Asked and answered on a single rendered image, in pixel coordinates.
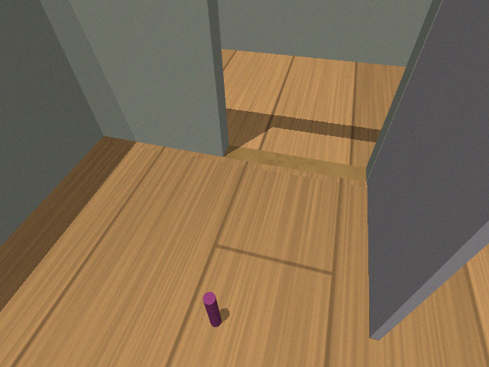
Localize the can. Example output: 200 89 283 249
203 292 222 327

